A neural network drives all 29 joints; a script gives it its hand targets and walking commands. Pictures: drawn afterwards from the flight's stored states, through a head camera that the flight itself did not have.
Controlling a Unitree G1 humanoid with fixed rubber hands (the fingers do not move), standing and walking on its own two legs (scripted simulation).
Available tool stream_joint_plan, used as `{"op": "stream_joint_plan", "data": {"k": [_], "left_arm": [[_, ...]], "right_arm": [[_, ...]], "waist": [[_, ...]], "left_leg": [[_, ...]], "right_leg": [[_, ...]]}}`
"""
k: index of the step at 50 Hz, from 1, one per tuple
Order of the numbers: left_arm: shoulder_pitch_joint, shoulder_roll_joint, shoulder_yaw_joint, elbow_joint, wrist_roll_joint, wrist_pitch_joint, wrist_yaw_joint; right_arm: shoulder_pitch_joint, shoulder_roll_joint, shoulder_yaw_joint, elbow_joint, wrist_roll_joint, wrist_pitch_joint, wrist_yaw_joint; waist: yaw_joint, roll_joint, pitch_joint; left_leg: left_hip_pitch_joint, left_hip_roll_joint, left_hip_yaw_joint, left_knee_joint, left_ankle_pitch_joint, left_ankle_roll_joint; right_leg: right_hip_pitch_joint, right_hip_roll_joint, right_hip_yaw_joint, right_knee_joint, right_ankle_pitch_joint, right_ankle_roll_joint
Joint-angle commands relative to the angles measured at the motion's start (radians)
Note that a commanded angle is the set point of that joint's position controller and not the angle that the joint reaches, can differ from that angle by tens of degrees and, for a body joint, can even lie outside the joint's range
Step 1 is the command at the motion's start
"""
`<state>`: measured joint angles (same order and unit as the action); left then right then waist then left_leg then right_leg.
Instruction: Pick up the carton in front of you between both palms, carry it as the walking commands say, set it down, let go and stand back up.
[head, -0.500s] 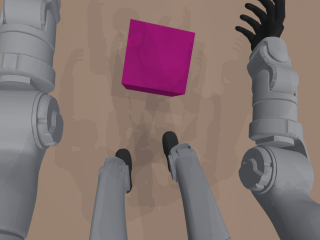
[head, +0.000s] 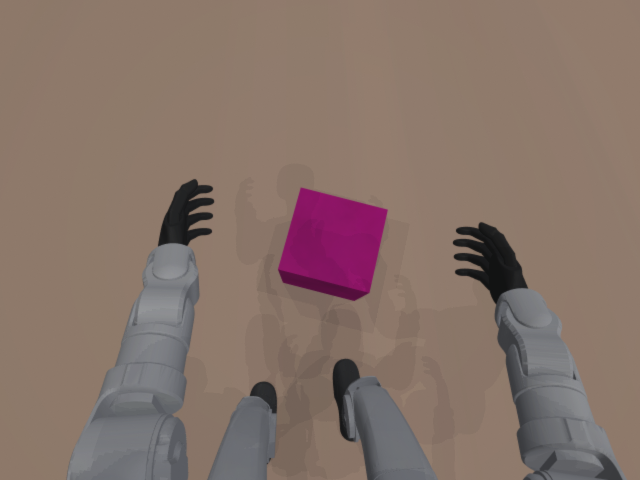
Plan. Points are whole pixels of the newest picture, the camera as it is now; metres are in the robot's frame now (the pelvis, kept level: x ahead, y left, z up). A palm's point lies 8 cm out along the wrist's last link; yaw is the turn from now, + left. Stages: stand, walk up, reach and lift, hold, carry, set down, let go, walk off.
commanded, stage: let go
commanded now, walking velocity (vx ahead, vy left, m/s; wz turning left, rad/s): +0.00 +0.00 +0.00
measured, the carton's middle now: (330, 249) +0.48 -0.09 -0.59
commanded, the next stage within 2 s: stand in 1.06 s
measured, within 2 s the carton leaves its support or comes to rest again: neither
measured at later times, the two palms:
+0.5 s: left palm (87, 355) +0.28 +0.22 -0.03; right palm (544, 397) +0.20 -0.23 -0.01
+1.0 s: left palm (56, 419) +0.23 +0.24 -0.01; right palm (552, 391) +0.21 -0.23 -0.01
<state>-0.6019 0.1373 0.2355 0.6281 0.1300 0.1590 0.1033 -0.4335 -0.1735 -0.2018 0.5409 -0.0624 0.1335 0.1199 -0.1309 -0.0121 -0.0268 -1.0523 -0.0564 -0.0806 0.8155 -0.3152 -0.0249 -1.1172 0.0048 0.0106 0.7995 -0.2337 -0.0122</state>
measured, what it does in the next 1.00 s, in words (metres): rises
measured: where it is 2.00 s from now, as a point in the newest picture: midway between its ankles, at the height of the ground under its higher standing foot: (305, 425)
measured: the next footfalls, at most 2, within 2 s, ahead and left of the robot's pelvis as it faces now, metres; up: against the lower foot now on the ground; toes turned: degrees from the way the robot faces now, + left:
none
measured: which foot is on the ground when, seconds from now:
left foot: down 0.00-1.00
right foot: down 0.00-1.00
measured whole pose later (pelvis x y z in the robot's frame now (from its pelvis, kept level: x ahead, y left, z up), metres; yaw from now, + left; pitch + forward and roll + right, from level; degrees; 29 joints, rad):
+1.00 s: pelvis +0.06 +0.02 +0.05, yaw -3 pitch -4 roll -1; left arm 0.23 0.20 0.02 0.46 -0.01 0.09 -0.02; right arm 0.21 -0.24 -0.03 0.39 -0.02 0.21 0.02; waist 0.00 0.02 0.07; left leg -0.08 -0.02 -0.04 0.49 -0.34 0.01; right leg -0.16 0.03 0.05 0.49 -0.26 0.00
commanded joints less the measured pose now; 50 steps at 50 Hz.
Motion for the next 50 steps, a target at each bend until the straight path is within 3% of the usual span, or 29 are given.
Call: {"op": "stream_joint_plan", "data": {"k": [1,11,16,22,26,31,38,39,40,50], "left_arm": [[-0.052,0.077,-0.020,-0.116,-0.015,-0.052,-0.012],[0.335,0.111,-0.063,-0.107,-0.057,-0.139,-0.057],[0.478,0.118,-0.091,-0.145,-0.067,-0.160,-0.071],[0.625,0.121,-0.125,-0.184,-0.080,-0.152,-0.100],[0.708,0.119,-0.153,-0.216,-0.099,-0.135,-0.121],[0.759,0.129,-0.182,-0.263,-0.124,-0.107,-0.144],[0.768,0.144,-0.189,-0.296,-0.135,-0.070,-0.162],[0.828,0.139,-0.189,-0.241,-0.146,-0.097,-0.141],[0.816,0.143,-0.189,-0.254,-0.147,-0.101,-0.131],[0.792,0.158,-0.178,-0.253,-0.130,-0.072,-0.128]], "right_arm": [[0.065,-0.096,0.032,-0.098,0.035,-0.045,0.004],[0.446,-0.095,0.143,-0.237,0.095,-0.106,-0.039],[0.550,-0.110,0.165,-0.266,0.101,-0.114,-0.048],[0.603,-0.128,0.161,-0.227,0.104,-0.108,-0.042],[0.633,-0.136,0.144,-0.202,0.089,-0.095,-0.044],[0.659,-0.146,0.124,-0.191,0.064,-0.070,-0.051],[0.634,-0.150,0.114,-0.193,0.048,-0.036,-0.049],[0.590,-0.194,0.110,-0.248,0.032,0.013,-0.075],[0.622,-0.180,0.120,-0.236,0.035,0.027,-0.085],[0.599,-0.161,0.145,-0.257,0.047,0.078,-0.105]], "waist": [[-0.008,0.035,-0.623],[0.025,-0.050,-0.426],[0.057,-0.011,-0.294],[0.097,0.059,-0.155],[0.114,0.073,-0.092],[0.111,0.044,-0.028],[0.112,0.032,0.041],[0.118,0.019,-0.008],[0.116,0.043,0.002],[0.128,0.039,0.055]], "left_leg": [[0.203,-0.031,0.089,-0.136,0.042,0.002],[0.391,-0.018,0.073,-0.247,0.076,0.031],[0.574,-0.004,0.062,-0.320,0.132,0.032],[0.758,0.021,0.052,-0.389,0.232,0.015],[0.829,0.034,0.046,-0.425,0.310,0.003],[0.874,0.046,0.039,-0.452,0.371,-0.003],[0.865,0.050,0.038,-0.471,0.325,-0.003],[0.927,0.055,0.033,-0.428,0.419,-0.003],[0.917,0.055,0.026,-0.413,0.443,-0.009],[0.851,0.036,0.055,-0.424,0.280,0.011]], "right_leg": [[0.722,0.010,0.004,-0.061,0.298,0.036],[0.986,0.002,0.056,-0.167,0.423,0.058],[0.994,0.013,0.045,-0.236,0.392,0.053],[0.995,0.033,0.020,-0.316,0.313,0.038],[1.029,0.048,0.006,-0.347,0.311,0.031],[1.060,0.062,-0.006,-0.372,0.306,0.028],[1.096,0.063,-0.020,-0.381,0.236,0.023],[1.056,0.084,-0.026,-0.345,0.203,0.033],[1.039,0.080,-0.025,-0.344,0.185,0.030],[1.060,0.067,-0.008,-0.344,0.169,0.028]]}}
